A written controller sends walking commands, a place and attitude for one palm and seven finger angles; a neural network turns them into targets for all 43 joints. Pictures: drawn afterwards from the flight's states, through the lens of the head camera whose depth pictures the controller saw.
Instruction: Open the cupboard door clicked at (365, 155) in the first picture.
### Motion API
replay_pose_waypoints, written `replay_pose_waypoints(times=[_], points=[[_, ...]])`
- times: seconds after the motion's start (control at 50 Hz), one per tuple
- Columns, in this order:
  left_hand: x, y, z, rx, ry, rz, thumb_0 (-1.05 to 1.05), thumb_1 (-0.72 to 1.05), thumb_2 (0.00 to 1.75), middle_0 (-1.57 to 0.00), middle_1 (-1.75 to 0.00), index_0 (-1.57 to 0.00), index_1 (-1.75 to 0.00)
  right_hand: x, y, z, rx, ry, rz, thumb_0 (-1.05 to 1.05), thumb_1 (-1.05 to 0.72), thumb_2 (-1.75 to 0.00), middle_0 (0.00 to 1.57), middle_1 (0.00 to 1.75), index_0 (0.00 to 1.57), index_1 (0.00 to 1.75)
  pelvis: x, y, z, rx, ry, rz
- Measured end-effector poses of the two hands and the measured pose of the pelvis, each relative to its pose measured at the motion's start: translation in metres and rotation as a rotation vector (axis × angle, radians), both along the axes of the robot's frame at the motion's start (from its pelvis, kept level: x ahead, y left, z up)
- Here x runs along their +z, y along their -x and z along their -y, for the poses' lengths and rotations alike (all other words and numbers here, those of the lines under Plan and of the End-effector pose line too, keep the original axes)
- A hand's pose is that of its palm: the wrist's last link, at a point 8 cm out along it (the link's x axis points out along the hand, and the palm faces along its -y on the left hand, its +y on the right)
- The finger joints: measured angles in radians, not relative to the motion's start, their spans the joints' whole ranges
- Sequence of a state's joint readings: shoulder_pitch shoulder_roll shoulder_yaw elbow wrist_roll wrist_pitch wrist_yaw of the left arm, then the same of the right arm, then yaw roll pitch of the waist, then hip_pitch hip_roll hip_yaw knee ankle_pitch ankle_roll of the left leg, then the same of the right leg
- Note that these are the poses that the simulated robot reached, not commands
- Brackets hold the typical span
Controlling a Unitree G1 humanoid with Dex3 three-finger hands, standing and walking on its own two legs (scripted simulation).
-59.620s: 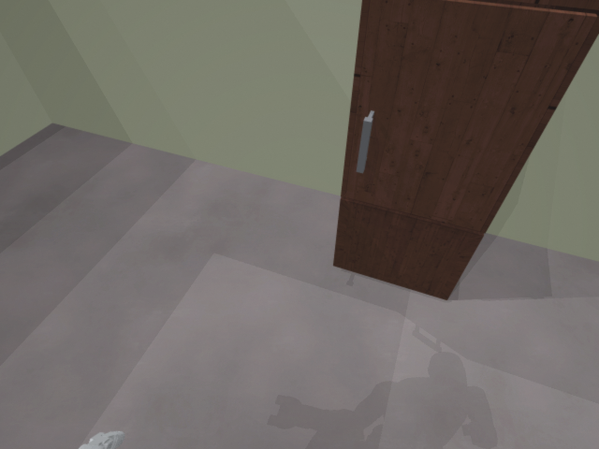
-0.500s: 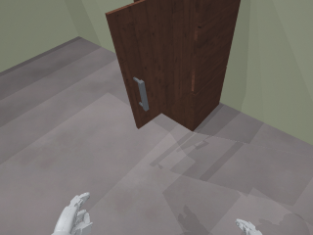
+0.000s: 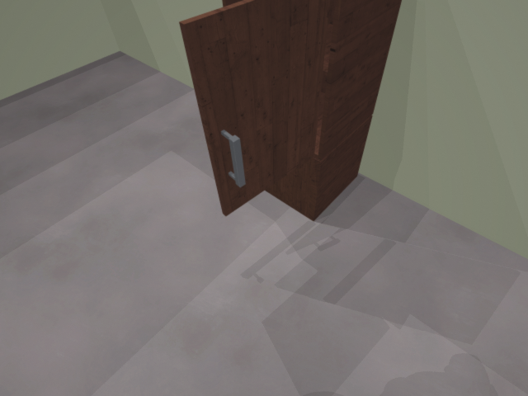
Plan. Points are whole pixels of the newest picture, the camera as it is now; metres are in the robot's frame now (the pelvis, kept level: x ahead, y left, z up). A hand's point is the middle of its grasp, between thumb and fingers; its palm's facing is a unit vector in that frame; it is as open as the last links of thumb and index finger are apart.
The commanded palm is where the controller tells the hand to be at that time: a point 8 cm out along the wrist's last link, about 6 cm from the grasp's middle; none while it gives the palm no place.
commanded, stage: let the arm hang, fingers relaxed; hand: left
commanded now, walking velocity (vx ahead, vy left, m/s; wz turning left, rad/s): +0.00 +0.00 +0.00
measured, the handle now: (233, 159) +0.70 +0.13 -0.11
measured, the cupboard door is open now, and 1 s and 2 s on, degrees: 83 83 83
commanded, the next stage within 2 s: look to check the result in 0.40 s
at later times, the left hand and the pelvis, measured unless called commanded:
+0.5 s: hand out of the picture +0.00 +0.17 -0.17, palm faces +0.01 -0.97 -0.22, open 7.3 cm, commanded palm none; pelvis +0.00 -0.01 +0.00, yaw +0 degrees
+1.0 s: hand out of the picture +0.01 +0.18 -0.17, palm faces +0.02 -0.97 -0.24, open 7.4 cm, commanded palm none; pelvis +0.00 -0.01 +0.00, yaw +0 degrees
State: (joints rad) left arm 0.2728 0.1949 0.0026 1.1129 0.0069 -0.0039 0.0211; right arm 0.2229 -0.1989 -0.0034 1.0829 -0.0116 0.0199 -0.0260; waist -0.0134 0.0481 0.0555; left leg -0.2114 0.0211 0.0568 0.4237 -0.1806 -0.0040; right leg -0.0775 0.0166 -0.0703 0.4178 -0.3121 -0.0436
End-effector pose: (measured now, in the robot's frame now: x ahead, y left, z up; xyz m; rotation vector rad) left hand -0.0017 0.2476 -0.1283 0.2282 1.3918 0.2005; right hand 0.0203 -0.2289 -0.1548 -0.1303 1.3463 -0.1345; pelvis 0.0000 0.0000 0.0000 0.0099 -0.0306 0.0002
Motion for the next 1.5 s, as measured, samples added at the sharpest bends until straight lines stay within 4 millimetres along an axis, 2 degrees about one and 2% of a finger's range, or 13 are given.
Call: replay_pose_waypoints(times=[0.14, 0.24, 0.34, 0.52, 0.66, 0.78, 0.98, 1.26, 1.5], points=[[0.000, -0.037, 0.014, -0.035, 0.016, 0.097, 0.01, 0.91, 0.90, -0.20, -0.30, -0.20, -0.30, 0.000, 0.013, 0.002, -0.020, -0.004, -0.017, 0.01, -0.90, -0.90, 0.20, 0.30, 0.20, 0.30, 0.002, 0.000, 0.005, -0.006, -0.001, 0.012], [-0.002, -0.046, 0.025, -0.041, 0.036, 0.116, 0.01, 0.91, 0.90, -0.20, -0.30, -0.20, -0.30, 0.001, 0.026, 0.002, -0.033, -0.003, -0.046, 0.00, -0.90, -0.90, 0.20, 0.30, 0.20, 0.30, 0.002, 0.000, 0.008, -0.007, -0.001, 0.014], [-0.005, -0.036, 0.028, -0.027, 0.042, 0.087, 0.01, 0.92, 0.90, -0.20, -0.30, -0.20, -0.30, 0.002, 0.039, 0.001, -0.041, -0.003, -0.085, 0.00, -0.90, -0.90, 0.20, 0.30, 0.20, 0.30, 0.002, 0.000, 0.010, -0.007, 0.000, 0.013], [-0.009, 0.002, 0.033, 0.016, 0.055, -0.018, 0.01, 0.91, 0.90, -0.20, -0.30, -0.20, -0.30, 0.002, 0.049, -0.002, -0.042, -0.007, -0.130, 0.00, -0.90, -0.90, 0.20, 0.30, 0.20, 0.30, 0.002, -0.001, 0.011, -0.005, 0.002, 0.012], [-0.010, 0.022, 0.035, 0.038, 0.063, -0.066, 0.01, 0.91, 0.90, -0.20, -0.30, -0.20, -0.30, 0.003, 0.040, 0.000, -0.034, 0.002, -0.112, 0.00, -0.90, -0.90, 0.20, 0.30, 0.20, 0.30, 0.002, -0.002, 0.010, -0.005, 0.003, 0.012], [-0.010, 0.022, 0.032, 0.039, 0.063, -0.061, 0.01, 0.91, 0.90, -0.20, -0.30, -0.20, -0.30, 0.004, 0.024, 0.004, -0.023, 0.018, -0.073, 0.00, -0.90, -0.90, 0.20, 0.30, 0.20, 0.30, 0.002, -0.001, 0.009, -0.003, 0.004, 0.014], [-0.008, -0.002, 0.019, 0.012, 0.042, -0.004, 0.01, 0.91, 0.90, -0.20, -0.30, -0.20, -0.30, 0.008, 0.004, 0.015, -0.007, 0.044, -0.023, 0.00, -0.90, -0.90, 0.20, 0.30, 0.20, 0.30, 0.003, -0.002, 0.007, -0.003, 0.004, 0.011], [0.002, -0.044, -0.004, -0.033, -0.009, 0.080, 0.01, 0.91, 0.90, -0.20, -0.30, -0.20, -0.30, 0.013, -0.009, 0.032, 0.002, 0.079, 0.002, 0.00, -0.90, -0.90, 0.20, 0.30, 0.20, 0.30, 0.004, -0.005, 0.006, -0.007, 0.002, 0.007], [0.008, -0.060, -0.016, -0.054, -0.036, 0.100, 0.01, 0.91, 0.90, -0.20, -0.30, -0.20, -0.30, 0.017, -0.019, 0.043, 0.011, 0.100, 0.015, 0.01, -0.90, -0.90, 0.20, 0.30, 0.20, 0.30, 0.005, -0.007, 0.006, -0.010, 0.000, 0.003]])
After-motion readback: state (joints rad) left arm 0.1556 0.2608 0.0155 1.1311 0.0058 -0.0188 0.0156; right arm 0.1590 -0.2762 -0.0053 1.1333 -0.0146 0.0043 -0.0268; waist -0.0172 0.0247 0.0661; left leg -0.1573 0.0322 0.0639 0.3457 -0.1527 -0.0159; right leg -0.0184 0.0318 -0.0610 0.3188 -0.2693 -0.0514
